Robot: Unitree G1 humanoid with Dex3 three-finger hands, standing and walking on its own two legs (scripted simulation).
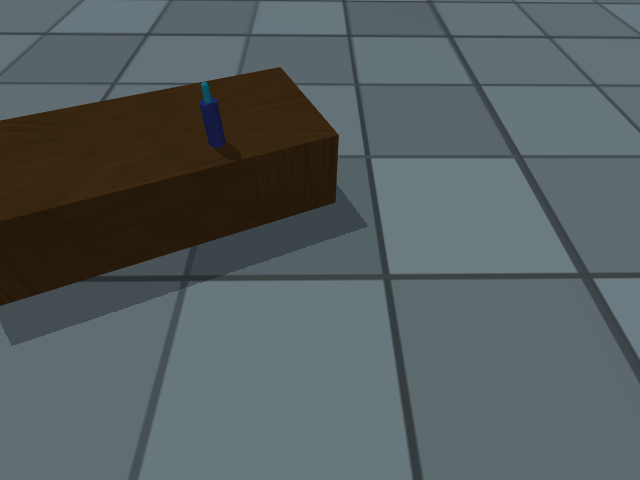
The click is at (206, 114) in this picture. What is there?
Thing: necked bottle
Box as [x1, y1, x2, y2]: [199, 82, 225, 147]
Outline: 202,82 201,88 203,98 199,101 206,133 209,144 213,147 218,147 223,145 225,141 217,101 215,98 210,96 208,84 206,82
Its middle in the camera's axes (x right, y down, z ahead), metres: -0.40 -0.46 +1.44
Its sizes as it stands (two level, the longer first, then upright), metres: 0.063 0.063 0.242
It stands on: a support 0.36 m high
